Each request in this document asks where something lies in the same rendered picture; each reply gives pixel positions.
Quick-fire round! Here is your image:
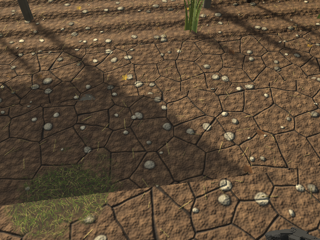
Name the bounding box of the right robot hand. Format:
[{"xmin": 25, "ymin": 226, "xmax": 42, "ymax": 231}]
[{"xmin": 265, "ymin": 227, "xmax": 320, "ymax": 240}]

